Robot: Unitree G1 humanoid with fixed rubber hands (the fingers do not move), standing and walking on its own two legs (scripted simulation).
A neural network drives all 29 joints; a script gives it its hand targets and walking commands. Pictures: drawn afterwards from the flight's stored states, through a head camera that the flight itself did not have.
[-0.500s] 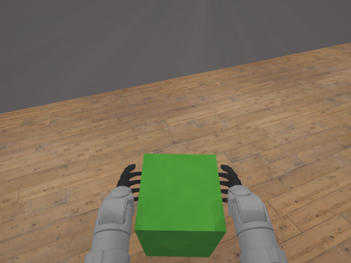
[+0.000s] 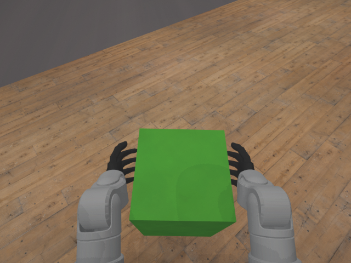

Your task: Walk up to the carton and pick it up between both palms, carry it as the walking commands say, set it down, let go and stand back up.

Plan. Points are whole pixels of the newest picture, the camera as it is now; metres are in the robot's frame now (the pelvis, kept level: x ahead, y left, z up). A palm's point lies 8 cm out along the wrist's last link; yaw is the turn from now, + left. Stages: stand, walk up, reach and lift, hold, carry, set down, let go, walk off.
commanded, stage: carry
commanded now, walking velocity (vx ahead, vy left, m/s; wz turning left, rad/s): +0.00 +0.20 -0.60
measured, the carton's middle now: (179, 188) +0.30 +0.01 +0.01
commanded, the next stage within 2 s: none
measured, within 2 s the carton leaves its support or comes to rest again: neither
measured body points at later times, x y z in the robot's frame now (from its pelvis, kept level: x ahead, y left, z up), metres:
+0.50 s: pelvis -0.02 +0.13 +0.02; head -0.01 +0.15 +0.47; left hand +0.29 +0.18 +0.08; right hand +0.21 -0.08 +0.09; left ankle +0.02 +0.21 -0.71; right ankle -0.07 +0.02 -0.63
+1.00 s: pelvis -0.11 +0.22 +0.01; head -0.08 +0.21 +0.46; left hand +0.23 +0.21 +0.09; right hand +0.11 -0.03 +0.08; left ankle -0.04 +0.31 -0.71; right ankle -0.10 +0.08 -0.71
